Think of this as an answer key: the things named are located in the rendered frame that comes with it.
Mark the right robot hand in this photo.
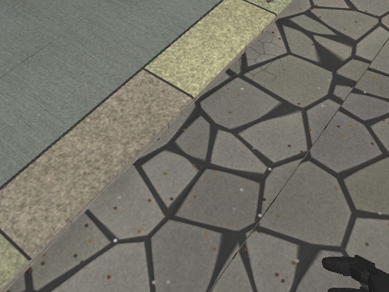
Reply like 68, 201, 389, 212
322, 255, 389, 292

